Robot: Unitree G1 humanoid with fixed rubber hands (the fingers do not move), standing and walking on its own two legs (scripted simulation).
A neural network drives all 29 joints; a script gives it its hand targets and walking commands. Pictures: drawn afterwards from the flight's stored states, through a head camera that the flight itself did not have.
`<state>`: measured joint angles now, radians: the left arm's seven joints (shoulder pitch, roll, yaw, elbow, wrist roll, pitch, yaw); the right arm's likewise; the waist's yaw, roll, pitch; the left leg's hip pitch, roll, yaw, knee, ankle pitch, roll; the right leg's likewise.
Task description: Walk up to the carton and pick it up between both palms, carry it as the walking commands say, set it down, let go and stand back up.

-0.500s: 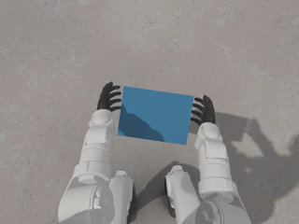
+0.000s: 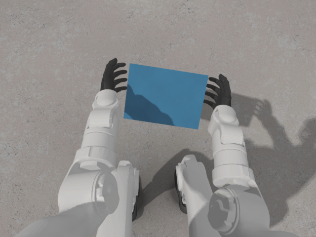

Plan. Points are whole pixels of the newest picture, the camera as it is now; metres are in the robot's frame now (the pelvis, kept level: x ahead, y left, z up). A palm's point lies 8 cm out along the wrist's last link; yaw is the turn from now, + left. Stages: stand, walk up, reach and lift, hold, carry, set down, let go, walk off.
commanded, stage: set down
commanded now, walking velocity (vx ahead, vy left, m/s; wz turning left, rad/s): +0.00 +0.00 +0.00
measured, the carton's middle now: (164, 95) +0.48 -0.04 -0.18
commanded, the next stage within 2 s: none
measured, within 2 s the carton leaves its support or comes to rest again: neither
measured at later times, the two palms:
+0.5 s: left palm (117, 94) +0.49 +0.10 -0.18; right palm (211, 105) +0.44 -0.18 -0.18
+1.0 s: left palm (122, 95) +0.51 +0.10 -0.27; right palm (203, 106) +0.46 -0.18 -0.28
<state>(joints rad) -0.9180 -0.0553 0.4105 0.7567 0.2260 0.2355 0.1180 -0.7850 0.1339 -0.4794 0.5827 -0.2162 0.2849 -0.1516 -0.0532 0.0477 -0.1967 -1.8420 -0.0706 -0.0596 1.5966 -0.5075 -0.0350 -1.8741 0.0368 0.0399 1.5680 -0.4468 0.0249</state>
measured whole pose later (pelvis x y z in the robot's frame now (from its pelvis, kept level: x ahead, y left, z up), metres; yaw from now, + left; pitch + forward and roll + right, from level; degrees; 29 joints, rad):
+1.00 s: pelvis -0.02 +0.00 -0.12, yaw +0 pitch +42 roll +0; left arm -1.30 0.13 0.28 0.86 0.07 0.23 0.17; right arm -1.15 -0.04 -0.43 0.67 -0.09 0.27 -0.15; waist -0.07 0.05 0.19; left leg -2.16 -0.11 -0.05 1.99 -0.56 -0.05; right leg -2.19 0.05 0.04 1.96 -0.49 0.05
